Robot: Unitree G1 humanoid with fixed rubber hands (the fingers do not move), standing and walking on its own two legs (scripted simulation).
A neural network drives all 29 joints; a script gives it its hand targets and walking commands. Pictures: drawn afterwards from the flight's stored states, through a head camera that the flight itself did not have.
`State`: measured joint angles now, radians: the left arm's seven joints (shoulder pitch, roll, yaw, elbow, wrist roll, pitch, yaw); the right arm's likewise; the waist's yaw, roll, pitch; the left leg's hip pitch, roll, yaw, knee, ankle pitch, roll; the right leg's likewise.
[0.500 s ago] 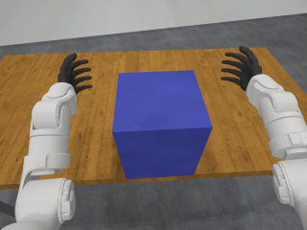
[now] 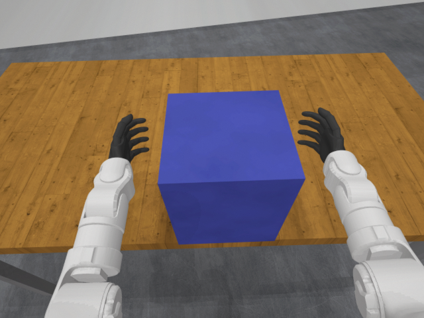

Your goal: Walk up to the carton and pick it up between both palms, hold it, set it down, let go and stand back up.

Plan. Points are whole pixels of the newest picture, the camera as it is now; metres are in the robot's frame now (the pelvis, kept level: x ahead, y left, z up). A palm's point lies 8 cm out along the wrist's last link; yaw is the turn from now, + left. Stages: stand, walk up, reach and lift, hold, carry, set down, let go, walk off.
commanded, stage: reach and lift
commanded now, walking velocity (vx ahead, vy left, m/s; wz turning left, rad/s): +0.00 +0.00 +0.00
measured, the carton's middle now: (225, 172) +0.38 -0.01 +0.04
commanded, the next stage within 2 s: none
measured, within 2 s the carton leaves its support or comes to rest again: neither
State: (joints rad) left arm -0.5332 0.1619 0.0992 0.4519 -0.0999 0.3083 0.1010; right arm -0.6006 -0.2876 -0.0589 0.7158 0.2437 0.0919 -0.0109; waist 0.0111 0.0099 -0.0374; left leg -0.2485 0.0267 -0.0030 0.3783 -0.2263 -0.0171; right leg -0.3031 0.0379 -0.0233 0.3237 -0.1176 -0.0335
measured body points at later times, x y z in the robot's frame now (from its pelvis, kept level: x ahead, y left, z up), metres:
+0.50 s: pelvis +0.00 +0.01 +0.00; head +0.03 +0.01 +0.45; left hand +0.39 +0.17 +0.07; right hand +0.41 -0.17 +0.07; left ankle -0.03 +0.13 -0.75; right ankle +0.02 -0.10 -0.75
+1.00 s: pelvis -0.01 +0.00 +0.00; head +0.03 +0.01 +0.45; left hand +0.39 +0.15 +0.07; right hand +0.41 -0.16 +0.07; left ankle -0.03 +0.13 -0.75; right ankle +0.02 -0.10 -0.75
